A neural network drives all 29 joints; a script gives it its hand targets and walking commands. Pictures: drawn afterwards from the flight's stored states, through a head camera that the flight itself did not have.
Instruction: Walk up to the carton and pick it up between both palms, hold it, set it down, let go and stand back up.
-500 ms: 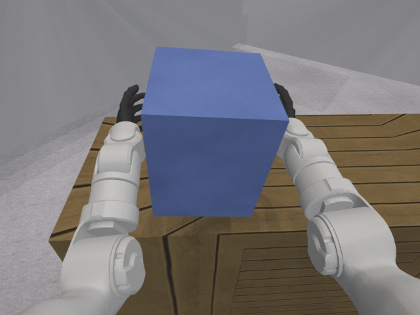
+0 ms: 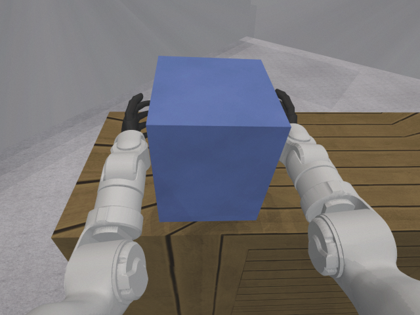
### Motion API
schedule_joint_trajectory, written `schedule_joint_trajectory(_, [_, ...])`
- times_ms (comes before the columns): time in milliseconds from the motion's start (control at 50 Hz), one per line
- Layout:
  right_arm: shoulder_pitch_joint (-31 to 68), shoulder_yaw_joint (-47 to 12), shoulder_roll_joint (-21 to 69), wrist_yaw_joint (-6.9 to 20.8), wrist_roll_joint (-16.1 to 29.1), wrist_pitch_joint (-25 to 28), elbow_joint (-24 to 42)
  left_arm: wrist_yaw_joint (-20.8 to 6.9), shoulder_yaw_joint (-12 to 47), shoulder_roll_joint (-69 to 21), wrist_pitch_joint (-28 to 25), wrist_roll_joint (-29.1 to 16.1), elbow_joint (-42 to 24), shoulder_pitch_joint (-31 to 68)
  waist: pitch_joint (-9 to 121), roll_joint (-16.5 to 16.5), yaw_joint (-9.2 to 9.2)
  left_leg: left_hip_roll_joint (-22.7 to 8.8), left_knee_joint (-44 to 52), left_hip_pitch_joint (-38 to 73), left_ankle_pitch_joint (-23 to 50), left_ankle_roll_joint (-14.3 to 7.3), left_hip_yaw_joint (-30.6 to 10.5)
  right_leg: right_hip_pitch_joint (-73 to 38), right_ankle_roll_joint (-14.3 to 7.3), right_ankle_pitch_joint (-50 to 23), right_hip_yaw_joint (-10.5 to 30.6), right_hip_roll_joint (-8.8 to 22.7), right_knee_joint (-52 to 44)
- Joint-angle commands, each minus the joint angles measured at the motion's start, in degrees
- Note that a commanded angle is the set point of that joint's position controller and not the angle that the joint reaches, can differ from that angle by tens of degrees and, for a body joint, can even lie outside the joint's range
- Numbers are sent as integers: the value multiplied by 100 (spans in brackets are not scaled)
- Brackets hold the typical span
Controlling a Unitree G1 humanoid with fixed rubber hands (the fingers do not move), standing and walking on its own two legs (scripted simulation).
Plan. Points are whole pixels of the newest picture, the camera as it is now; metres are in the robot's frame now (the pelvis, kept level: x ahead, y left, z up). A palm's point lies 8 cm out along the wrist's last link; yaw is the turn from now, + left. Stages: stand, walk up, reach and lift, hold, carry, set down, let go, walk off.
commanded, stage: set down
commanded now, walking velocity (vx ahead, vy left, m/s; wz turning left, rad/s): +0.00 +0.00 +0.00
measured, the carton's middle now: (209, 141) +0.42 +0.01 +0.16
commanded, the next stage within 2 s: none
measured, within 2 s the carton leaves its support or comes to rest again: neither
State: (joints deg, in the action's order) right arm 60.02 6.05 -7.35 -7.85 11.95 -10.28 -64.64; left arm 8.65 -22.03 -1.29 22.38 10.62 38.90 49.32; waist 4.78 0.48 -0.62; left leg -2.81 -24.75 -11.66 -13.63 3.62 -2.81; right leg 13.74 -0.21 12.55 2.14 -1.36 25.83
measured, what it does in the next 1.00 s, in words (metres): stands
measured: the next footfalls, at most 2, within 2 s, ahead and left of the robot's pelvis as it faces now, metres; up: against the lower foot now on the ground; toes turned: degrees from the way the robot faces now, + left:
none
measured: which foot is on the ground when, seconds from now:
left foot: down 0.00-1.00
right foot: down 0.00-1.00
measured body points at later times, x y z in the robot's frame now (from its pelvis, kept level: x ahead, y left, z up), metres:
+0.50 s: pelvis +0.01 +0.00 +0.00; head -0.01 +0.00 +0.45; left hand +0.42 +0.16 +0.16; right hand +0.45 -0.13 +0.16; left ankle -0.01 +0.16 -0.74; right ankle +0.01 -0.11 -0.74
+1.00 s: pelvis +0.02 +0.00 +0.00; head +0.02 +0.00 +0.45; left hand +0.43 +0.17 +0.13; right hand +0.47 -0.13 +0.13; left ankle -0.01 +0.16 -0.74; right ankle +0.01 -0.11 -0.74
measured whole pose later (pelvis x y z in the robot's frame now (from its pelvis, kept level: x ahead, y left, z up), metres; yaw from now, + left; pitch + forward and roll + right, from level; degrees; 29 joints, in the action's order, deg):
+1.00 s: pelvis +0.02 +0.00 +0.00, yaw +0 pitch +5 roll +0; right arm 58.1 17.1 -7.4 -1.8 -0.5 -1.5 -70.5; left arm 10.9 -22.0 -3.5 11.7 10.6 47.1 48.4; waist 5.2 -0.1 3.7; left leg -2.9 -24.7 -15.4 -14.2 3.6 -2.8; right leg 17.4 -0.2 13.0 2.1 -1.4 25.6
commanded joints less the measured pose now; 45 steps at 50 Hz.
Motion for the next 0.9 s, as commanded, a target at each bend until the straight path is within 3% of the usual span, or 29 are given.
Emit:
schedule_joint_trajectory(0, [4800,-586,3501,1136,-252,573,1507,-358,2108,-3265,-589,-449,-932,5382,3486,-450,523,259,145,1293,2342,164,430,-906,96,-1764,-560,-400,-711])
schedule_joint_trajectory(20, [4622,-430,3360,1131,-279,550,1168,-340,2044,-3252,-545,-427,-779,5392,3085,-327,450,274,195,1284,2406,159,422,-803,59,-1776,-656,-433,-749])
schedule_joint_trajectory(60, [4814,-392,3331,1215,-454,603,1124,-329,1856,-3203,-646,-377,-570,5500,2959,-131,615,220,315,1077,1796,110,466,-630,74,-1299,-607,-412,-827])
schedule_joint_trajectory(100, [4674,-406,3424,1216,-558,676,1375,-338,2129,-3309,-718,-527,-712,5462,3342,-201,513,259,271,1070,2141,127,539,-840,96,-1678,-614,-401,-746])
schedule_joint_trajectory(120, [5014,-372,3552,1236,-523,795,1423,-285,2363,-3391,-860,-615,-1105,5857,4068,-508,547,291,137,1261,2366,213,554,-742,57,-1775,-598,-415,-701])
schedule_joint_trajectory(160, [4610,-220,3322,1273,-604,764,1073,-240,2174,-3389,-852,-482,-819,5667,3634,-390,413,206,134,1386,2557,322,451,-492,68,-1733,-704,-469,-761])
schedule_joint_trajectory(200, [4773,-397,3426,1269,-616,806,1079,-260,2004,-3380,-816,-476,-355,5252,3082,-87,624,242,186,1045,2486,171,480,-521,60,-1773,-677,-425,-832])
schedule_joint_trajectory(220, [4432,-265,3461,1264,-672,795,978,-293,2079,-3325,-821,-450,-607,5436,3272,-362,474,238,168,1085,2479,248,535,-675,68,-1961,-652,-350,-723])
schedule_joint_trajectory(240, [4253,-102,3284,1283,-700,780,718,-321,1995,-3236,-837,-339,-474,5240,3244,-435,485,247,205,1082,2511,236,504,-708,84,-1947,-608,-346,-773])
schedule_joint_trajectory(260, [4505,-259,3446,1266,-695,813,1045,-307,1973,-3304,-827,-305,-596,5202,3462,-257,543,276,175,1146,2705,179,542,-817,119,-2136,-632,-390,-739])
schedule_joint_trajectory(300, [4462,-203,3378,1297,-779,800,839,-357,1755,-3112,-861,-229,-187,5148,2946,-26,637,200,250,863,2270,151,561,-902,107,-1805,-592,-396,-749])
schedule_joint_trajectory(360, [4607,19,3236,1368,-791,944,836,-256,1985,-3487,-956,-433,-410,5299,3497,-345,569,194,204,1040,2526,270,490,-538,28,-1754,-725,-443,-764])
schedule_joint_trajectory(380, [4429,42,3221,1395,-931,878,644,-300,1784,-3373,-893,-230,-136,5067,2817,-217,558,184,282,949,2440,231,565,-524,53,-1694,-699,-404,-831])
schedule_joint_trajectory(400, [4303,137,3152,1406,-906,944,486,-308,1954,-3350,-996,-253,-514,5361,3376,-447,428,215,211,1164,2686,275,534,-560,81,-1909,-672,-363,-780])
schedule_joint_trajectory(420, [4427,21,3281,1394,-924,1013,723,-257,2052,-3413,-1066,-366,-682,5600,3853,-553,500,185,100,1242,2906,327,565,-474,37,-2001,-681,-353,-752])
schedule_joint_trajectory(460, [4349,-108,3435,1392,-983,1034,904,-274,1869,-3359,-1059,-292,-420,5011,3649,-174,651,170,77,1189,3188,252,562,-615,81,-2196,-732,-413,-748])
schedule_joint_trajectory(480, [4299,-15,3307,1421,-918,991,637,-261,1758,-3218,-1088,-183,-337,5085,3189,-133,728,223,216,1008,2820,231,625,-645,123,-2069,-683,-390,-772])
schedule_joint_trajectory(580, [4329,266,3262,1505,-1192,1079,534,-246,1732,-3304,-1102,-122,-180,5188,3394,-412,662,174,194,885,2536,235,630,-543,40,-1789,-670,-346,-759])
schedule_joint_trajectory(600, [4324,194,3373,1514,-1175,1117,656,-242,1740,-3329,-1178,-203,-344,5118,3692,-184,718,211,205,913,2690,222,653,-698,125,-2005,-697,-351,-755])
schedule_joint_trajectory(640, [4158,344,3308,1554,-1273,1078,458,-260,1492,-3258,-1162,4,-104,5068,3399,-247,784,184,261,881,2575,233,671,-629,78,-1831,-699,-331,-774])
schedule_joint_trajectory(660, [4128,387,3208,1540,-1363,1100,451,-292,1455,-3139,-1211,-54,-118,5108,3358,-25,709,217,268,774,2581,161,703,-780,148,-2047,-700,-326,-717])
schedule_joint_trajectory(700, [4165,287,3317,1549,-1310,1183,593,-286,1529,-3161,-1293,-37,-296,5076,3610,-240,733,244,245,827,2709,132,684,-769,107,-2190,-627,-256,-688])
schedule_joint_trajectory(740, [4432,207,3326,1580,-1338,1259,918,-235,1373,-3244,-1346,-3,-113,4920,3831,-23,951,209,192,729,2717,99,763,-807,123,-2226,-645,-322,-617])
schedule_joint_trajectory(760, [4200,429,3260,1577,-1406,1212,491,-212,1540,-3259,-1371,-18,-188,5163,3736,-163,692,156,72,979,3095,226,715,-559,91,-2215,-734,-377,-644])
schedule_joint_trajectory(780, [4102,313,3329,1626,-1299,1256,366,-176,1729,-3318,-1450,-134,-534,5256,4104,-397,754,152,7,1100,3446,270,739,-430,43,-2301,-720,-350,-618])
schedule_joint_trajectory(800, [4271,406,3328,1627,-1349,1283,570,-177,1550,-3391,-1346,-52,-35,4937,3872,-437,804,162,15,936,3198,258,653,-402,-1,-2067,-646,-316,-742])
schedule_joint_trajectory(820, [4085,598,3245,1607,-1574,1234,453,-244,1536,-3213,-1342,14,-178,5099,3777,-172,632,174,77,844,3039,241,727,-724,57,-2145,-703,-313,-687])
schedule_joint_trajectory(840, [4077,597,3211,1587,-1618,1216,410,-270,1334,-3167,-1300,72,145,4823,3493,-62,726,197,206,677,2763,151,766,-801,110,-2215,-664,-254,-747])
schedule_joint_trajectory(880, [4127,594,3298,1591,-1677,1361,570,-230,1500,-3340,-1494,-29,-318,5217,4370,-188,662,171,45,879,3175,246,785,-751,65,-2410,-685,-292,-615])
